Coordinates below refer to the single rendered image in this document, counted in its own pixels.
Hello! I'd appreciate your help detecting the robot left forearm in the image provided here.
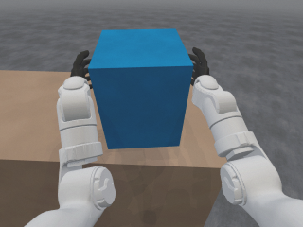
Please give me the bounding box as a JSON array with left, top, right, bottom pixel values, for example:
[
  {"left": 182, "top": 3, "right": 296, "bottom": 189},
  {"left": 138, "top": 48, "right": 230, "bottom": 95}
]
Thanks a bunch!
[{"left": 56, "top": 76, "right": 103, "bottom": 204}]

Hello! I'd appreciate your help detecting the carton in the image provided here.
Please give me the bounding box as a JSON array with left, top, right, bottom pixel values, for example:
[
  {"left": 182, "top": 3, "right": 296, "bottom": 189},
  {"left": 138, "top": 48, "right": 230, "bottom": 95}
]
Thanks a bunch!
[{"left": 88, "top": 28, "right": 194, "bottom": 149}]

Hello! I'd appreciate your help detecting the robot right hand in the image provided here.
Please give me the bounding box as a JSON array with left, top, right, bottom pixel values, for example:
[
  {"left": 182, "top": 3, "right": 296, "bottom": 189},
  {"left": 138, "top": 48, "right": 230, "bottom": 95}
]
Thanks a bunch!
[{"left": 188, "top": 47, "right": 210, "bottom": 86}]

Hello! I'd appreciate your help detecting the robot left hand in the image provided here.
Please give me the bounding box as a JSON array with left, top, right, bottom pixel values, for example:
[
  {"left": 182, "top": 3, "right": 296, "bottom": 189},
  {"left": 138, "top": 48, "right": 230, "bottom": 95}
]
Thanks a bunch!
[{"left": 70, "top": 50, "right": 93, "bottom": 89}]

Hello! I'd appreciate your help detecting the robot right forearm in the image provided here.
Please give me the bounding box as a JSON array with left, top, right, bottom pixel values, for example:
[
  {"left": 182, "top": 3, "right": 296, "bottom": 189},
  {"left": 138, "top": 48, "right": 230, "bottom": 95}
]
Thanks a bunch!
[{"left": 191, "top": 75, "right": 282, "bottom": 190}]

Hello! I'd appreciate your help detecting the pedestal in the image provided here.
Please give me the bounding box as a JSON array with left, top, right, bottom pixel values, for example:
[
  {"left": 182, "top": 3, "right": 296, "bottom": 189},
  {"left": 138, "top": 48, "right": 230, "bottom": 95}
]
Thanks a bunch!
[{"left": 0, "top": 70, "right": 227, "bottom": 227}]

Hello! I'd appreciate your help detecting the left robot upper arm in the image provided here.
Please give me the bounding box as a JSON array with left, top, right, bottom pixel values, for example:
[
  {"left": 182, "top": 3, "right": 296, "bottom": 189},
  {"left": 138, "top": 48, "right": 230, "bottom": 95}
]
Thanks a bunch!
[{"left": 24, "top": 166, "right": 116, "bottom": 227}]

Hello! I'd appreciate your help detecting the right robot upper arm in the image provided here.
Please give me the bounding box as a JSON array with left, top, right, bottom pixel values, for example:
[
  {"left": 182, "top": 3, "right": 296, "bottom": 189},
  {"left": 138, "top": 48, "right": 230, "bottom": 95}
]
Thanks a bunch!
[{"left": 220, "top": 155, "right": 303, "bottom": 227}]

